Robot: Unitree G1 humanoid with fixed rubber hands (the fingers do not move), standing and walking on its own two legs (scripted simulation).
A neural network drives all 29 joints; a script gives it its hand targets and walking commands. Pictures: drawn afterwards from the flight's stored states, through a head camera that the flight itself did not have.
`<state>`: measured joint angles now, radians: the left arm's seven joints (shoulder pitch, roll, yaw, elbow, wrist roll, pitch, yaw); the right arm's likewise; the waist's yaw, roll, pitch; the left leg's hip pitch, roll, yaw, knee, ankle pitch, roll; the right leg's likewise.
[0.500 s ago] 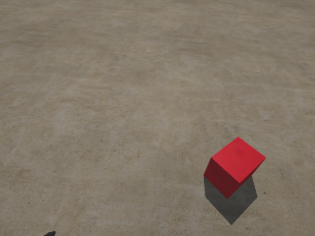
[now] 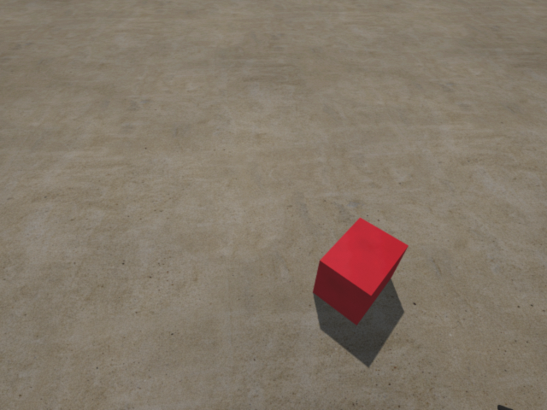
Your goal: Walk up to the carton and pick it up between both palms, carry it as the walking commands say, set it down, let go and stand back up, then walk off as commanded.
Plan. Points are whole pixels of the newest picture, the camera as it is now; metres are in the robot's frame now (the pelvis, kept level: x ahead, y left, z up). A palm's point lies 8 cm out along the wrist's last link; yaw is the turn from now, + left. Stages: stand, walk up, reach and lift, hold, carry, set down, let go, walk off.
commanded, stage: walk up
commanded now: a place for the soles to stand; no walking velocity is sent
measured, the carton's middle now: (358, 270) +0.78 -0.33 -0.65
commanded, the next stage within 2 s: none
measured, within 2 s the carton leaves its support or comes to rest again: neither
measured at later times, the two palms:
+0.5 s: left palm (152, 319) +0.30 +0.22 -0.09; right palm out of the picture +0.10 -0.41 -0.07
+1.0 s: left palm (182, 268) +0.42 +0.20 -0.11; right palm (525, 357) +0.27 -0.43 -0.12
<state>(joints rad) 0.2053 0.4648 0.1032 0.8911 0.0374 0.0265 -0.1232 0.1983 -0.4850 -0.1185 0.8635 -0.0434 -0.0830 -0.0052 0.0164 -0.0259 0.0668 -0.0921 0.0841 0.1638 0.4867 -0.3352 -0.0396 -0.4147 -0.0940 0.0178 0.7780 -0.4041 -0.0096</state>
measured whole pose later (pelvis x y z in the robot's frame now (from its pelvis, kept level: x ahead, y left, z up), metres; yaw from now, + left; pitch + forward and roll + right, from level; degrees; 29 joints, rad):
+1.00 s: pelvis +0.26 -0.10 -0.04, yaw -20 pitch -3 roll +1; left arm 0.35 0.44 0.04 0.73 0.00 -0.07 0.03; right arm 0.25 -0.44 -0.06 0.67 -0.03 -0.04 0.03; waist 0.04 0.02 0.09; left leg -0.48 0.06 0.10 0.85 -0.32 0.02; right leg -0.43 -0.01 0.06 1.00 -0.55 -0.02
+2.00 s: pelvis +0.31 -0.08 -0.01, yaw -28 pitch -1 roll -1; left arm 0.34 0.44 0.06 0.93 0.03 -0.11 0.09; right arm 0.08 -0.49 -0.11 0.78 -0.07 0.04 0.08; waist 0.00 0.09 0.07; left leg -0.51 0.02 -0.02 1.00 -0.48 0.02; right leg -0.31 0.02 0.12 0.70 -0.39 0.02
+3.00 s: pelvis +0.41 -0.03 -0.01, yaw -42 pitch -1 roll +1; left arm 0.10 0.41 0.05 0.91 0.02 -0.01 -0.02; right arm 0.18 -0.43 -0.01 0.90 -0.01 -0.07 -0.03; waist -0.02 -0.02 0.05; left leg -0.30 0.08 0.12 0.70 -0.37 -0.02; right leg -0.35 0.05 0.00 0.72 -0.35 -0.06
